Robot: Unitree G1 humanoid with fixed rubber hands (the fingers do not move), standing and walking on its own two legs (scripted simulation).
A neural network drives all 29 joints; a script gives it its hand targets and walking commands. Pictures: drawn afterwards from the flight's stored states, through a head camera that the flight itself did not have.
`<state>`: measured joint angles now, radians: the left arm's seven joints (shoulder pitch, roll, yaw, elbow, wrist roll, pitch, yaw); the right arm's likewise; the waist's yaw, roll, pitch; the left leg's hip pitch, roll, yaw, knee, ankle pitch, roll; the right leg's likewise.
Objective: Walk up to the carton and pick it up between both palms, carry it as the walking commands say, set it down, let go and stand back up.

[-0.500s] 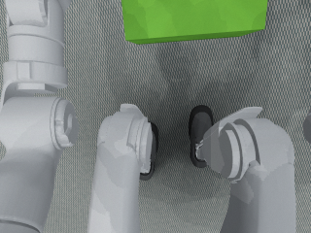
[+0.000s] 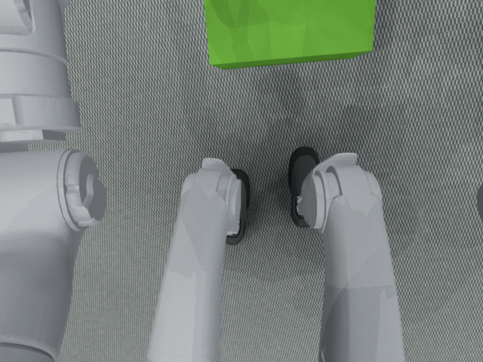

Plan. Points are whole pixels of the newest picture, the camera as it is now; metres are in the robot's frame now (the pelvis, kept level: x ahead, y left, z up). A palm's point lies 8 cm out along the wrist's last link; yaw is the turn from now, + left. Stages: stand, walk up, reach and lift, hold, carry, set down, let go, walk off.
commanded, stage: set down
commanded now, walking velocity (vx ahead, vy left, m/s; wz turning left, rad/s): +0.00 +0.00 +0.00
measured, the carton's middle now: out of the picture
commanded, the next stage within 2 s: let go in 0.54 s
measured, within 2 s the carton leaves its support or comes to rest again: neither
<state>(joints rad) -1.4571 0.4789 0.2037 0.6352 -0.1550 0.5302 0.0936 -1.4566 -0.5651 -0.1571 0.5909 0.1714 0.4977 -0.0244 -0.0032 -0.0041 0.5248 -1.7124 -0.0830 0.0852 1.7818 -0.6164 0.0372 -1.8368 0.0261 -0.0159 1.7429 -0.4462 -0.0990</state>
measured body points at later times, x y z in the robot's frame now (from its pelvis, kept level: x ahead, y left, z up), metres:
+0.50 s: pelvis +0.00 -0.01 +0.12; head +0.37 -0.05 +0.36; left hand +0.60 +0.19 +0.03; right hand +0.58 -0.27 +0.02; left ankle +0.09 +0.10 -0.47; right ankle +0.14 -0.08 -0.47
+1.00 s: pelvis +0.02 +0.01 +0.18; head +0.31 -0.03 +0.51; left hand +0.42 +0.22 +0.06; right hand +0.40 -0.28 +0.07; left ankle +0.09 +0.10 -0.47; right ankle +0.14 -0.08 -0.47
